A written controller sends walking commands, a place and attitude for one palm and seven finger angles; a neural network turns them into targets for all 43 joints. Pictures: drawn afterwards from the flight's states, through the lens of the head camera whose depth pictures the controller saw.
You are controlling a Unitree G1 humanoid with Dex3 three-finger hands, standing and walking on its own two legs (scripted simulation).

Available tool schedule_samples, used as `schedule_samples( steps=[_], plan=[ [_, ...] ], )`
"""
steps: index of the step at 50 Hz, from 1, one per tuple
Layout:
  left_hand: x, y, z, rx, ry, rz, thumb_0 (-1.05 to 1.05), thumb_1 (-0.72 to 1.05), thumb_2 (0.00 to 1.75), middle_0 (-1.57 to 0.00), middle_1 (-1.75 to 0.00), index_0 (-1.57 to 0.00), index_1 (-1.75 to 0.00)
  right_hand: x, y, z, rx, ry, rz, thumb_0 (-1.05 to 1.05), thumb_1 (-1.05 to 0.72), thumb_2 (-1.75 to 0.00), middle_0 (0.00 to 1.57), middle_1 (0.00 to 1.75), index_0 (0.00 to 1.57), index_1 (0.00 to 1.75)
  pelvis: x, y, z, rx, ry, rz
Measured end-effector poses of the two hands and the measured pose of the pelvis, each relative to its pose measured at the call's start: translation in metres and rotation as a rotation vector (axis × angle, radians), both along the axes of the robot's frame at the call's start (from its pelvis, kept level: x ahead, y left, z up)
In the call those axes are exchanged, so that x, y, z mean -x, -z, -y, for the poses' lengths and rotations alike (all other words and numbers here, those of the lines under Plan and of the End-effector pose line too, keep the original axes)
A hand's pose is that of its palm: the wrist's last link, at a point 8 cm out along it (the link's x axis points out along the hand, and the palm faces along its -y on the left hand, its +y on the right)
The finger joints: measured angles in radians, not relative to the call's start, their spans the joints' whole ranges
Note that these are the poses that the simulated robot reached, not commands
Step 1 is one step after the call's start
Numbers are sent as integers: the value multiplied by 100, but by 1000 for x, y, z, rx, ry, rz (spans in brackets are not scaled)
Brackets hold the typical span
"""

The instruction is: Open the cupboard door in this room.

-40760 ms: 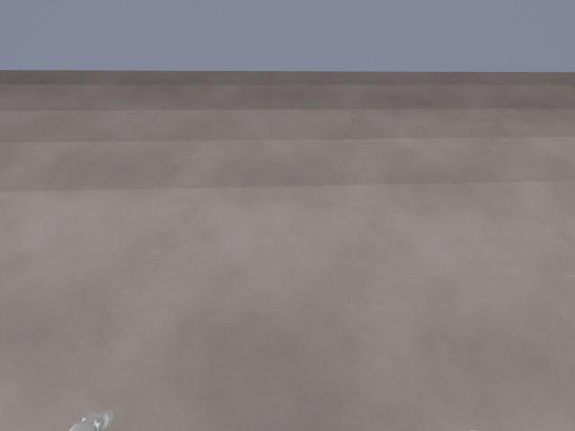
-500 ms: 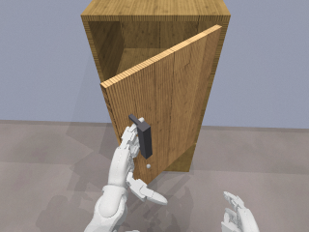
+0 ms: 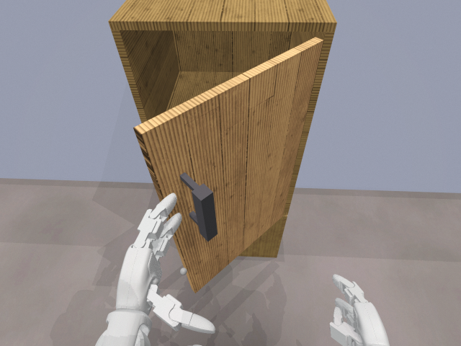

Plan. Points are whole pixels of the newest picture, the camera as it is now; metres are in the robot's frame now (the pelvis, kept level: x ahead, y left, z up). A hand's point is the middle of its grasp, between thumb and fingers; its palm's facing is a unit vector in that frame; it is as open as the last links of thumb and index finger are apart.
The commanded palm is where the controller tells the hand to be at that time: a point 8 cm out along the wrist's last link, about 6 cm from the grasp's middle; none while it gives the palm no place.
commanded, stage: slide the hand sideways off the handle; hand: left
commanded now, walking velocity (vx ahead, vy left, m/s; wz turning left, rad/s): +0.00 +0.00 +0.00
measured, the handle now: (198, 207) +0.33 +0.08 +0.08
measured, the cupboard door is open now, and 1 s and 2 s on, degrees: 45 45 45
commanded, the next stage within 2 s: draw the hand back to the body in 0.42 s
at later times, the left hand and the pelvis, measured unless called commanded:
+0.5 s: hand (148, 299) +0.17 +0.13 +0.08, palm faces -0.01 -1.00 -0.02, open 16.3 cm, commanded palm +0.15 +0.18 +0.08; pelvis +0.00 +0.01 -0.01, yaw +1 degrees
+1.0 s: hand (100, 278) +0.18 +0.18 +0.12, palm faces +0.04 -0.99 -0.09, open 16.3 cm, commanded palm +0.15 +0.24 +0.14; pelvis +0.01 +0.02 +0.00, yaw +0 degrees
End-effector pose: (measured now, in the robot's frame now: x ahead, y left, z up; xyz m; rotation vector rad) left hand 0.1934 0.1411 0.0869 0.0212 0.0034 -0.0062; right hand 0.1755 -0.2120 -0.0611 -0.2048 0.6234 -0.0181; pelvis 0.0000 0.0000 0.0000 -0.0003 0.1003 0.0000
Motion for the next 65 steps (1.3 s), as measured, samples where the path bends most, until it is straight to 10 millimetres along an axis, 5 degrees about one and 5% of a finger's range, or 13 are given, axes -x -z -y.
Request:
schedule_samples(
  steps=[16, 29, 51, 65],
  plan=[
    [25, 2, -42, -13, -57, -44, -1, -50, 30, -16, -31, -17, -31, -4, 4, 12, 9, 40, 9, 2, -90, -90, 20, 30, 21, 30, -12, 5, 3, 6, -3, -30],
    [35, 3, -43, -6, 10, 4, -1, -50, 30, -15, -31, -15, -30, -7, 8, -4, 2, 28, 69, 2, -90, -90, 20, 30, 21, 30, 0, 16, -9, 18, -8, -42],
    [32, -44, -97, -71, -53, 27, -1, -48, 31, -15, -30, -15, -30, -6, -18, -14, 12, 44, 110, 2, -90, -90, 20, 30, 21, 30, -9, -5, -18, 34, -9, 35],
    [30, -80, -135, -344, -291, 16, -1, -13, 46, -17, -31, -17, -30, -15, -31, -29, 29, 32, 57, 2, -90, -90, 20, 30, 21, 30, -19, -30, -25, 24, -2, 107]
  ],
)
